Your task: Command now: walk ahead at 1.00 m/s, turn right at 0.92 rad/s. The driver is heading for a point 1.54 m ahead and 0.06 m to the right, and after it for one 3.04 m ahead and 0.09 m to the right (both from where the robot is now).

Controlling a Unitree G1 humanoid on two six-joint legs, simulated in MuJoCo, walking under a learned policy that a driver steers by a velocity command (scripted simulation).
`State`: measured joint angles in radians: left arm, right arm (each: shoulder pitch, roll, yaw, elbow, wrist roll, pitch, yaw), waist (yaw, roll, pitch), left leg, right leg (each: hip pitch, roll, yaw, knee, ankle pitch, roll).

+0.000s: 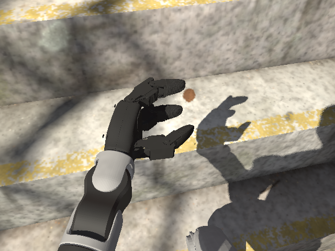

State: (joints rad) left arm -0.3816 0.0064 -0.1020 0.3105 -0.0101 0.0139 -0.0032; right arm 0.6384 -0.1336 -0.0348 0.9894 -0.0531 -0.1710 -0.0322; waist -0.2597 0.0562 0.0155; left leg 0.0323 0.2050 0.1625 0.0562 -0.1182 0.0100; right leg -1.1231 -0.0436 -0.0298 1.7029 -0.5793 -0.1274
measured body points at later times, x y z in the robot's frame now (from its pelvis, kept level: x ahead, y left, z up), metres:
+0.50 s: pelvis +0.20 -0.05 +0.24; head +0.29 -0.04 +0.68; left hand +0.26 +0.19 +0.09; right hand +0.53 -0.20 +0.27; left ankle +0.35 +0.01 -0.34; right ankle +0.12 -0.15 -0.50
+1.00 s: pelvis +0.26 -0.15 +0.30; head +0.27 -0.12 +0.75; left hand +0.46 +0.02 +0.19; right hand +0.42 -0.42 +0.26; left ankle +0.26 -0.03 -0.19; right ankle +0.29 -0.26 -0.36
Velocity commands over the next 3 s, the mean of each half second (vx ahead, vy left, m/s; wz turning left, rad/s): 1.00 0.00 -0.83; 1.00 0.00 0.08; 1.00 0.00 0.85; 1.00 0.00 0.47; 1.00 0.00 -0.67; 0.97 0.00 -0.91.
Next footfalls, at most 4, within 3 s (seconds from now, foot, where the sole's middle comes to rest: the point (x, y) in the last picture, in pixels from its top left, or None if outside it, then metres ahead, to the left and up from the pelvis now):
0.04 right None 0.14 -0.16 -0.60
0.50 left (135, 232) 0.40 0.01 -0.37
0.90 right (244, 237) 0.32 -0.28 -0.39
1.48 left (145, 247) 0.36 -0.01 -0.39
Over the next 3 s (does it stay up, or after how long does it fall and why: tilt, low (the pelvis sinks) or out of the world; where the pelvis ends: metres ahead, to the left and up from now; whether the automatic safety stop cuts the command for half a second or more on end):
stays up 0.81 -0.05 0.82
